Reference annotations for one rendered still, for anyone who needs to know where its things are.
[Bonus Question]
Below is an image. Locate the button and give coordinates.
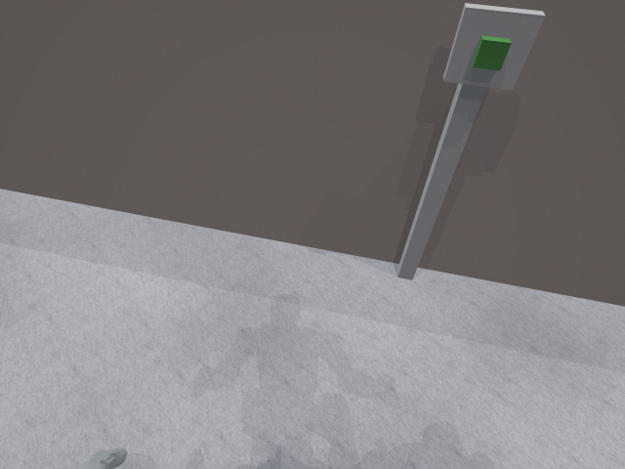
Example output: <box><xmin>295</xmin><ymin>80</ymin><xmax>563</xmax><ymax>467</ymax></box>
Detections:
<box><xmin>473</xmin><ymin>36</ymin><xmax>512</xmax><ymax>70</ymax></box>

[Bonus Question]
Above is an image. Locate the panel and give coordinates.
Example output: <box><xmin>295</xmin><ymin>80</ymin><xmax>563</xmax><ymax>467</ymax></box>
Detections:
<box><xmin>397</xmin><ymin>3</ymin><xmax>546</xmax><ymax>280</ymax></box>

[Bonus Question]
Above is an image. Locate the left robot hand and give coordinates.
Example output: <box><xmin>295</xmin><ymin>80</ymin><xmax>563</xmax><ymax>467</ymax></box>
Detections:
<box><xmin>77</xmin><ymin>448</ymin><xmax>127</xmax><ymax>469</ymax></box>

